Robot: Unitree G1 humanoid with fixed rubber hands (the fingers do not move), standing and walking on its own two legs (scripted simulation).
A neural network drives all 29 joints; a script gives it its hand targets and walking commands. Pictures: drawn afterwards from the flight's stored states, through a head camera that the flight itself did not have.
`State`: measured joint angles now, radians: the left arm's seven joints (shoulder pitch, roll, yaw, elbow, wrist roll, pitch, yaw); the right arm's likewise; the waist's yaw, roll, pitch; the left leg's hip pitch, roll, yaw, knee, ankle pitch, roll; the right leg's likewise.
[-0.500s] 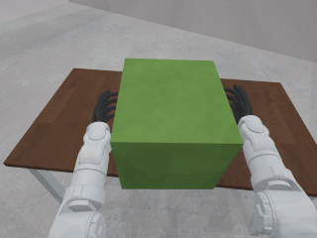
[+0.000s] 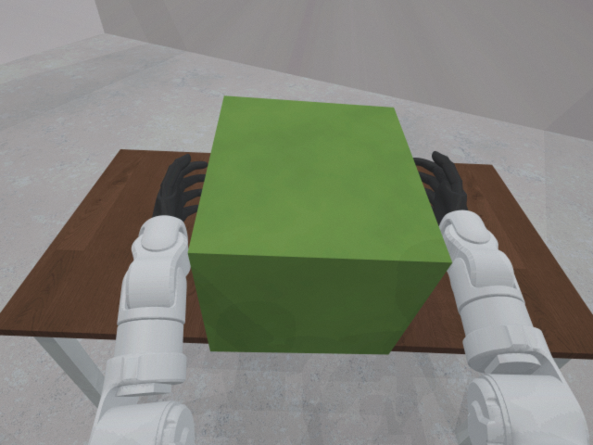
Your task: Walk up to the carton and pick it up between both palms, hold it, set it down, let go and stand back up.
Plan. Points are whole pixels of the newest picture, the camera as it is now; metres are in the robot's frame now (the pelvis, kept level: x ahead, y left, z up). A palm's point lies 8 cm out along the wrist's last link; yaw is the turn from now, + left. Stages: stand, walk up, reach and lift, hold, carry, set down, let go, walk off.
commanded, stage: reach and lift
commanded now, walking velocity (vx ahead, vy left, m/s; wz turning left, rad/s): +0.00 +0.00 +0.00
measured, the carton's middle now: (305, 224) +0.42 -0.02 +0.09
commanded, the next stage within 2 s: hold in 1.02 s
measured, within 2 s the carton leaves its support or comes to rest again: neither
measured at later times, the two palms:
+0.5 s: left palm (161, 203) +0.36 +0.17 +0.18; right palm (448, 201) +0.36 -0.19 +0.19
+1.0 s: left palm (160, 194) +0.36 +0.17 +0.20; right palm (455, 193) +0.36 -0.20 +0.20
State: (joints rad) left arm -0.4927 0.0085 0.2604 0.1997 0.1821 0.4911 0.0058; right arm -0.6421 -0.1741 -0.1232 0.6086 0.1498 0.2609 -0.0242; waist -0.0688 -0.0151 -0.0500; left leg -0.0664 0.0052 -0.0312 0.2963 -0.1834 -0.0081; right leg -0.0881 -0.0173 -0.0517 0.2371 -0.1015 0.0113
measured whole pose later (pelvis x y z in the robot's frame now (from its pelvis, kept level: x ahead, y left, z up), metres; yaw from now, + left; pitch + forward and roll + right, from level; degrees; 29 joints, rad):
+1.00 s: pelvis +0.00 +0.00 +0.00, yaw +0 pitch -5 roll -1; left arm -0.54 0.03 0.31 0.07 0.22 0.66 -0.08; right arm -0.67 -0.17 -0.09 0.50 0.20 0.38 -0.10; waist -0.09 -0.02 -0.04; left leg -0.02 0.01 -0.03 0.30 -0.19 -0.01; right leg -0.03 -0.01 -0.05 0.22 -0.10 0.01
